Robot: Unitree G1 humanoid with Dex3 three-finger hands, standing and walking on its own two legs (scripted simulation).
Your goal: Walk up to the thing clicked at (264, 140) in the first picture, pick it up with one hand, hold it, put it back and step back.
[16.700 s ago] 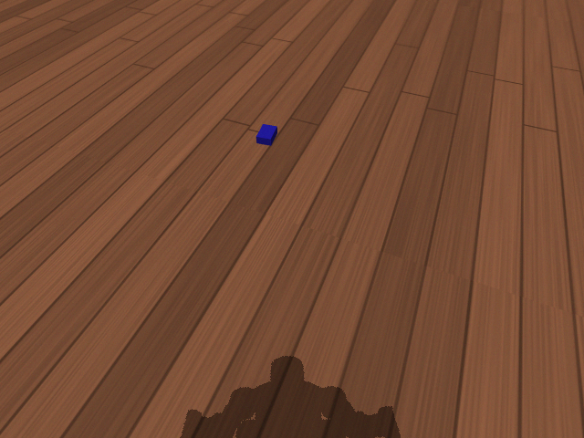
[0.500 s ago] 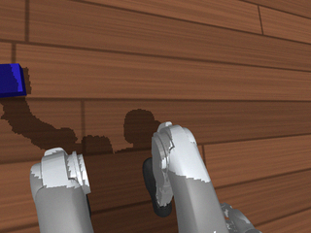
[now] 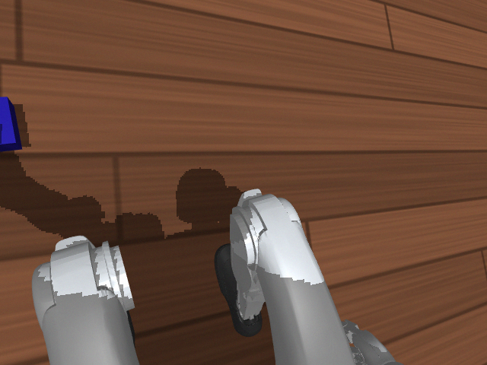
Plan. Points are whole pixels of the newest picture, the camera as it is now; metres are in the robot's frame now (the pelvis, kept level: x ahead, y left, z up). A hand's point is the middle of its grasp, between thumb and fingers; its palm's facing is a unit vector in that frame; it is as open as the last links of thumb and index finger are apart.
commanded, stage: rise first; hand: left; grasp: from above
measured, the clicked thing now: out of the picture +0.52 +0.32 -0.30
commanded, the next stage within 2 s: approach in 0.58 s
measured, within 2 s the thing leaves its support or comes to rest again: neither
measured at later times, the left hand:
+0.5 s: hand out of the picture +0.46 +0.36 -0.18, palm faces -0.47 -0.07 -0.88, open 13.3 cm
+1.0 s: hand out of the picture +0.49 +0.33 -0.17, palm faces -0.44 -0.05 -0.90, open 13.3 cm
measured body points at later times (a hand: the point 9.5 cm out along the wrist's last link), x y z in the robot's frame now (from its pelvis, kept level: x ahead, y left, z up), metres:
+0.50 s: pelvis +0.00 +0.00 +0.00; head +0.25 +0.12 +0.35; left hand +0.48 +0.36 -0.13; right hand +0.05 -0.27 -0.07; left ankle +0.06 +0.11 -0.29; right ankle +0.12 -0.14 -0.28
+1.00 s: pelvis +0.00 +0.00 +0.00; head +0.25 +0.12 +0.35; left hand +0.51 +0.33 -0.12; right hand +0.04 -0.27 -0.07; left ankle +0.06 +0.11 -0.29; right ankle +0.12 -0.14 -0.28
